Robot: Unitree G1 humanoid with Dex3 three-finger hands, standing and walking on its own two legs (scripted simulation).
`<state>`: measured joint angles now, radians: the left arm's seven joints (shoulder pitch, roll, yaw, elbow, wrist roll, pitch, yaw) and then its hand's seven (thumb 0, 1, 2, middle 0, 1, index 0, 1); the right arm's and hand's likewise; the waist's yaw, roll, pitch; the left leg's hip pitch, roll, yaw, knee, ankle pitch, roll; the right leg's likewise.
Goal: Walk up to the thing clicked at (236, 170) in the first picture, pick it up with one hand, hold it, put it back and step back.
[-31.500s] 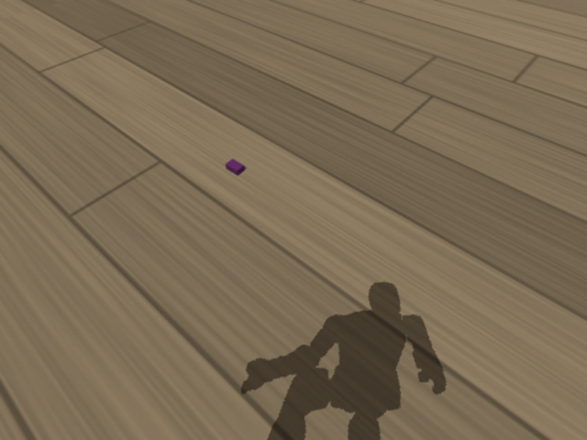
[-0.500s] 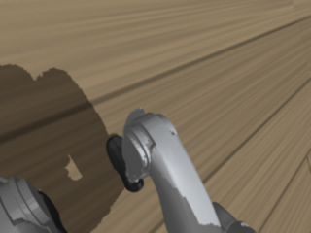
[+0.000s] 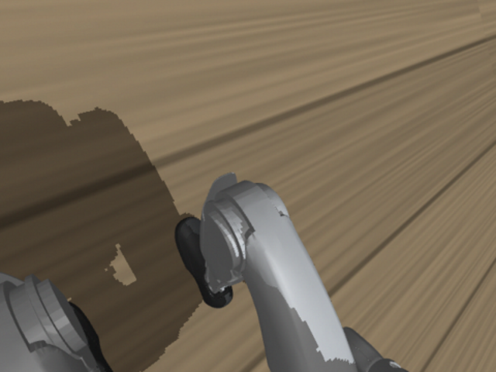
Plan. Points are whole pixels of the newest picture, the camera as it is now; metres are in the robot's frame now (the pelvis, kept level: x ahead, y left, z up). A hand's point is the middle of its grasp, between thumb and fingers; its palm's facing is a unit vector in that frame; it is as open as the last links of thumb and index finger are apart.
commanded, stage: withdraw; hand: left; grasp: from above
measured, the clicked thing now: out of the picture +0.52 +0.32 -0.30
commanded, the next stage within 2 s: home in 0.72 s
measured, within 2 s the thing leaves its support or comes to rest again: neither
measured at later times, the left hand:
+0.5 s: hand out of the picture +0.50 +0.34 -0.10, palm faces -0.45 -0.11 -0.89, open 12.4 cm
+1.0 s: hand out of the picture +0.51 +0.35 -0.12, palm faces -0.40 -0.14 -0.91, open 11.6 cm
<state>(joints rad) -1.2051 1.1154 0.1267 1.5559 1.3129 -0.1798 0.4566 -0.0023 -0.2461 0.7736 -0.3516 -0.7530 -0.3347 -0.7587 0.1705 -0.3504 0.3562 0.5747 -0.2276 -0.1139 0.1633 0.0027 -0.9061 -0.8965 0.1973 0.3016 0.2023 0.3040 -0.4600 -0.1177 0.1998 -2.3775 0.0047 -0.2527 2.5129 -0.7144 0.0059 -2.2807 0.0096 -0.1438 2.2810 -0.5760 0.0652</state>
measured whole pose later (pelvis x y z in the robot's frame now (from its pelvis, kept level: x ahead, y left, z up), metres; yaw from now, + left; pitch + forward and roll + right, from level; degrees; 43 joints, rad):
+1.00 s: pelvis -0.01 +0.00 +0.02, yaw +5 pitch +35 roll -12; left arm -1.18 0.92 0.06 1.32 1.19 -0.09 0.13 0.00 -0.04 0.81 -0.33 -0.63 -0.31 -0.64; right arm 0.24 -0.32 0.19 0.56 -0.12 0.05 0.10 0.00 -0.90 -0.89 0.20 0.30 0.20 0.30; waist -0.35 0.02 0.05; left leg -2.37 -0.02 -0.16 2.39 -0.65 0.01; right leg -2.29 -0.03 -0.08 2.23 -0.57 0.05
